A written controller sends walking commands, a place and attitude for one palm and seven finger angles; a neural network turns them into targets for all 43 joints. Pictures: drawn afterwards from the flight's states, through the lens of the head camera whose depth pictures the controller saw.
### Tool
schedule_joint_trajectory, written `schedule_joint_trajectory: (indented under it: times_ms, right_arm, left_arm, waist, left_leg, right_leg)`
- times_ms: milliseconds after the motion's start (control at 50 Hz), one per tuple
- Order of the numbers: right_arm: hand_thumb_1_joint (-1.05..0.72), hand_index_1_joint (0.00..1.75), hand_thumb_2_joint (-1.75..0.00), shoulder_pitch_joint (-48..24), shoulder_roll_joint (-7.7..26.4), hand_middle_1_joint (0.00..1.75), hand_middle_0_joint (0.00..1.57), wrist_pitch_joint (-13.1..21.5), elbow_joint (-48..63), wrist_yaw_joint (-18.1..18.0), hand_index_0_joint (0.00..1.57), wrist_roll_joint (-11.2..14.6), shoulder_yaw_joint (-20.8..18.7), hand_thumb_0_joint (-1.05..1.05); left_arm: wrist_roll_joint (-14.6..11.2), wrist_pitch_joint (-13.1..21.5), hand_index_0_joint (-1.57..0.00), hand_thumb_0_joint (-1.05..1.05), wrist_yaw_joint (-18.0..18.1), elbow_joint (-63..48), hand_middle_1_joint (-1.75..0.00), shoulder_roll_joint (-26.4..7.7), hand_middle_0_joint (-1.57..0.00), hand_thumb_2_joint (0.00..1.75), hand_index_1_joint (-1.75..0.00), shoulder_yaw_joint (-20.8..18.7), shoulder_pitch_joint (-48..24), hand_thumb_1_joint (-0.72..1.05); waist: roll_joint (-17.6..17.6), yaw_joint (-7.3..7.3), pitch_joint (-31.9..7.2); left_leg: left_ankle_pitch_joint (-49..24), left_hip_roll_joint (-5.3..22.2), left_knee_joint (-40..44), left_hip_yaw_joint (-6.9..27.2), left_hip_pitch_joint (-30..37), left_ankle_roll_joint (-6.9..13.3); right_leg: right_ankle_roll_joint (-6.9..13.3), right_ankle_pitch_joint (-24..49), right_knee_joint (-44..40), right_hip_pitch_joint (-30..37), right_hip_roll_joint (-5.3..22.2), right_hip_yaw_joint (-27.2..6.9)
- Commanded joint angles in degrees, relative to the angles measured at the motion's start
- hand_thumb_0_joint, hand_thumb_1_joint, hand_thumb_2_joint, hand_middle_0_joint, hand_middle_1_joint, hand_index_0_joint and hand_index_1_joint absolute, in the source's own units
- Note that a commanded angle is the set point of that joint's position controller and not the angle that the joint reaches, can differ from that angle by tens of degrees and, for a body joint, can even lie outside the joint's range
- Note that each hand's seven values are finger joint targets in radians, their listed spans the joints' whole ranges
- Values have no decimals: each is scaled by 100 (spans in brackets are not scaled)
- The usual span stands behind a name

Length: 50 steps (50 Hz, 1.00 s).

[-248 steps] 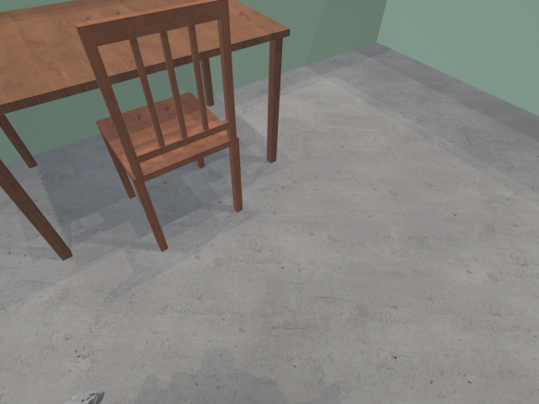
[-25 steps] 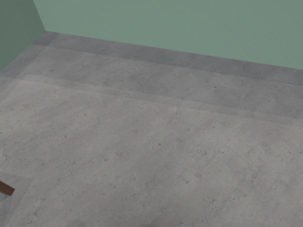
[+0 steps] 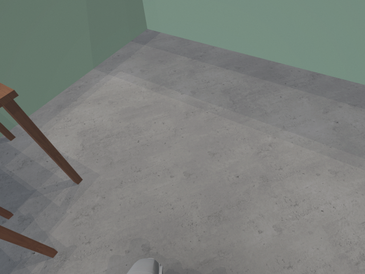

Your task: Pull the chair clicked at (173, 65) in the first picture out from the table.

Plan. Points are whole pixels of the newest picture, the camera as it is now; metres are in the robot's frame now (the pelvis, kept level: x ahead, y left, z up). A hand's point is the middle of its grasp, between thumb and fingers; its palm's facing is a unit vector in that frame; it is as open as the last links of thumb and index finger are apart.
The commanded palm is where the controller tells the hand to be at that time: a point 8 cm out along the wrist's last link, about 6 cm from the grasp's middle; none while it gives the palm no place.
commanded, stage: turn to face it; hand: left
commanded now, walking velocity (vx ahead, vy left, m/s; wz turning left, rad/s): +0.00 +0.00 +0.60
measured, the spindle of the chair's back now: out of the picture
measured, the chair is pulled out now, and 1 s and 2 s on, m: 0.00 0.00 0.00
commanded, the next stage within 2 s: take the last steps up to it in 1.60 s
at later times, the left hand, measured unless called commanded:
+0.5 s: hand out of the picture +0.03 +0.27 -0.16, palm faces +0.31 -0.91 -0.28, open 7.4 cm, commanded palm none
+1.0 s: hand out of the picture -0.10 +0.21 -0.18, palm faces +0.60 -0.76 -0.25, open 7.4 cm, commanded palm none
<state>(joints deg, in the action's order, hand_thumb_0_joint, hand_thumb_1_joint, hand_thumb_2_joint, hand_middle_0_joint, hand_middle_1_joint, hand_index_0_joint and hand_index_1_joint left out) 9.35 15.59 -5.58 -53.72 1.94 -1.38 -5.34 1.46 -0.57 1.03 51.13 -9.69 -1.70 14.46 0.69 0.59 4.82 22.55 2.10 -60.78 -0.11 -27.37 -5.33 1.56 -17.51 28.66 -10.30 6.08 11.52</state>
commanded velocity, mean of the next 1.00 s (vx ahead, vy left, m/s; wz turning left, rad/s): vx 0.00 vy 0.00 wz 0.60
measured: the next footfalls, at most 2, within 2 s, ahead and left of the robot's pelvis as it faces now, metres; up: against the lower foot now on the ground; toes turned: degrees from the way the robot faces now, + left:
left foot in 0.18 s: +0.01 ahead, +0.15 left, +0.00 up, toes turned +13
right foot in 0.58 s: +0.08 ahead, -0.09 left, +0.00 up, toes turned +17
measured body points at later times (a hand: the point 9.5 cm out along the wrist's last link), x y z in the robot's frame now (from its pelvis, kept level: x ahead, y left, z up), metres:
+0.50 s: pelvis -0.01 +0.02 -0.01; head +0.03 +0.03 +0.44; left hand +0.01 +0.31 -0.14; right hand +0.15 -0.20 -0.14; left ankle -0.03 +0.14 -0.74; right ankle +0.03 -0.12 -0.70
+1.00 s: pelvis -0.02 +0.01 -0.02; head +0.00 +0.04 +0.43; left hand -0.13 +0.25 -0.16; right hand +0.21 -0.15 -0.15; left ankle -0.09 +0.10 -0.74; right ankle +0.04 -0.10 -0.74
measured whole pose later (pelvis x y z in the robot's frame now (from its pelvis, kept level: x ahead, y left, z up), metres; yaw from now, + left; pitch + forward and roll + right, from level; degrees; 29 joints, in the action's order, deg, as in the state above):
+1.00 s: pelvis -0.02 +0.01 -0.02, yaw +37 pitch -1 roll +0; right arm 8.9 14.6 -3.8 -52.6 2.3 -1.0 -3.9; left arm 1.4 -1.9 0.7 51.4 -13.4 -3.1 13.8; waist -1.4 -0.2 5.1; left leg 18.4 2.1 -35.9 -5.3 -16.3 -2.9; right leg -2.2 -20.2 37.0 -14.2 11.0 16.3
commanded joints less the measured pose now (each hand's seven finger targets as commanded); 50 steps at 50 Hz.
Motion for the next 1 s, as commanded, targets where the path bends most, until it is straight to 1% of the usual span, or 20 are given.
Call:
schedule_joint_trajectory:
  times_ms: [0, 80, 120, 140, 160, 180, 240, 280, 420, 520, 540, 560, 580, 600, 640, 680, 860, 940, 960, 980]
  right_arm:
    - [-90, 30, -90, -776, 249, 30, 20, 251, 648, -12, 20, 60, 52, 0]
    - [-90, 30, -90, -638, 228, 30, 20, 345, 658, -37, 20, 88, 93, 0]
    - [-90, 30, -90, -175, 440, 30, 20, 410, 578, -46, 20, 61, 42, 0]
    - [-90, 30, -90, 238, 933, 30, 20, 472, 504, -74, 20, 21, -92, 0]
    - [-90, 30, -90, 587, 1547, 30, 20, 470, 457, -107, 20, 36, -245, 0]
    - [-90, 30, -90, 881, 1489, 30, 20, 438, 276, -148, 20, 69, -238, 0]
    - [-90, 30, -90, -33, 1020, 30, 20, 461, 528, -243, 20, 19, -101, 0]
    - [-90, 30, -90, -274, 944, 30, 20, 491, 625, -224, 20, 30, -67, 0]
    - [-90, 30, -90, 1, 1011, 30, 20, 437, 579, -190, 20, 1, -142, 0]
    - [-90, 30, -90, -228, 976, 30, 20, 402, 681, -178, 20, 36, -187, 0]
    - [-90, 30, -90, -173, 758, 30, 20, 413, 725, -162, 20, 80, -167, 0]
    - [-90, 30, -90, -5, 299, 30, 20, 427, 844, -129, 20, 114, -79, 0]
    - [-90, 30, -90, -49, 509, 30, 20, 386, 858, -149, 20, 33, -137, 0]
    - [-90, 30, -90, -130, 551, 30, 20, 322, 782, -130, 20, 13, -165, 0]
    - [-90, 30, -90, 23, 486, 30, 20, 256, 555, -53, 20, 11, -144, 0]
    - [-90, 30, -90, 131, 379, 30, 20, 227, 471, -3, 20, 17, -100, 0]
    - [-90, 30, -90, -477, 219, 30, 20, 282, 609, 14, 20, 72, 55, 0]
    - [-90, 30, -90, 28, 342, 30, 20, 383, 536, -23, 20, 58, 35, 0]
    - [-90, 30, -90, 396, 682, 30, 20, 444, 458, -28, 20, 42, -54, 0]
    - [-90, 30, -90, 740, 1382, 30, 20, 488, 441, -65, 20, 8, -220, 0]
  left_arm:
    - [24, 84, -20, 0, 91, -267, -30, -1438, -20, 90, -30, -384, 392, 90]
    - [29, 27, -20, 0, 72, -167, -30, -1551, -20, 90, -30, -454, 382, 90]
    - [-40, 3, -20, 0, 48, -145, -30, -1533, -20, 90, -30, -483, 236, 90]
    - [-83, -11, -20, 0, 9, -265, -30, -1348, -20, 90, -30, -472, 256, 90]
    - [-98, -20, -20, 0, -42, -569, -30, -965, -20, 90, -30, -352, 6, 90]
    - [-31, -109, -20, 0, 13, -687, -30, -1061, -20, 90, -30, -329, -419, 90]
    - [-62, -126, -20, 0, -30, -493, -30, -1045, -20, 90, -30, -398, -530, 90]
    - [-49, -143, -20, 0, -63, -374, -30, -1040, -20, 90, -30, -404, -246, 90]
    - [-71, -128, -20, 0, -23, -619, -30, -976, -20, 90, -30, -349, -607, 90]
    - [-118, 15, -20, 0, 15, -600, -30, -1025, -20, 90, -30, -346, -20, 90]
    - [-90, 89, -20, 0, 44, -555, -30, -1251, -20, 90, -30, -392, 231, 90]
    - [18, 144, -20, 0, 101, -551, -30, -1837, -20, 90, -30, -512, 339, 90]
    - [-29, 108, -20, 0, 98, -615, -30, -1899, -20, 90, -30, -471, 278, 90]
    - [-38, 107, -20, 0, 107, -652, -30, -1688, -20, 90, -30, -457, 21, 90]
    - [-35, 86, -20, 0, 107, -768, -30, -1322, -20, 90, -30, -340, -613, 90]
    - [-18, 121, -20, 0, 108, -771, -30, -1194, -20, 90, -30, -300, -604, 90]
    - [35, 37, -20, 0, 92, -392, -30, -1558, -20, 90, -30, -416, 61, 90]
    - [-19, -30, -20, 0, 51, -286, -30, -1582, -20, 90, -30, -476, 17, 90]
    - [-71, -64, -20, 0, 25, -341, -30, -1444, -20, 90, -30, -464, 19, 90]
    - [-107, -80, -20, 0, -36, -607, -30, -1028, -20, 90, -30, -387, -91, 90]
  waist:
    - [-1148, -353, -530]
    - [-1372, -361, -782]
    - [-1003, -69, -1018]
    - [101, 181, -1343]
    - [1808, 377, -1262]
    - [1198, 508, -1234]
    - [915, 131, -553]
    - [828, -23, -574]
    - [821, 124, -563]
    - [800, -190, -898]
    - [242, -311, -1010]
    - [-1623, -322, -1095]
    - [-1612, -330, -997]
    - [-1522, -261, -743]
    - [-906, 57, -301]
    - [-1009, 72, -280]
    - [-1285, -338, -563]
    - [-1006, -59, -849]
    - [-255, 165, -1090]
    - [1697, 362, -1112]
  left_leg:
    - [301, 6, 966, -374, -198, 72]
    - [160, -113, 2273, -670, 564, 243]
    - [-988, -63, 3650, -656, 1641, 357]
    - [-2370, 710, 3964, 322, 2878, 743]
    - [-4929, 2186, 3887, 2079, 3488, 1574]
    - [-4907, 2303, 3807, 1980, 3139, 1876]
    - [-3518, 1416, 3993, 1318, 1990, 1524]
    - [-3256, 1074, 4078, 1026, 1866, 1359]
    - [-2711, 1020, 4057, 1657, 1752, 1508]
    - [-3133, 666, 3254, 1878, 1220, 1211]
    - [-2294, 347, 2684, 1647, 601, 893]
    - [166, -568, 1352, 500, -629, 356]
    - [1221, -476, 201, 518, -633, 307]
    - [1009, -331, -507, 654, -543, 328]
    - [202, -101, -1094, 410, -586, 227]
    - [-80, -53, -1027, 173, -514, 128]
    - [372, 1, 1293, -502, 180, 140]
    - [-648, -83, 3099, -700, 1328, 300]
    - [-1566, 259, 3768, -211, 2297, 468]
    - [-3755, 1832, 3961, 1948, 3111, 1212]
  right_leg:
    - [580, 3287, -575, 887, 1503, -864]
    - [437, 3602, -127, 934, 1553, -616]
    - [63, 3185, 729, 491, 1416, -206]
    - [-311, 1940, 1861, -688, 1041, 23]
    - [-721, -1937, 3016, -2377, 301, -60]
    - [-670, -2073, 3564, -2474, 266, -708]
    - [-706, -989, 3817, -2292, 242, -1042]
    - [-734, -608, 3596, -2049, 128, -997]
    - [-730, -760, 2254, -1605, -174, -1027]
    - [-626, 188, 16, -74, -470, -910]
    - [-533, 713, -828, 764, 8, -1304]
    - [61, 1445, -1234, 1508, 1698, -2949]
    - [578, 1730, -1226, 755, 2344, -3145]
    - [647, 1472, -1273, 218, 2074, -2976]
    - [501, 1497, -1074, -61, 1480, -1855]
    - [410, 1833, -986, -51, 1278, -1260]
    - [539, 2673, -562, 557, 1598, -672]
    - [107, 2479, 367, 256, 1505, -207]
    - [-190, 1816, 1300, -461, 1285, -47]
    - [-686, -1338, 2621, -2199, 410, 72]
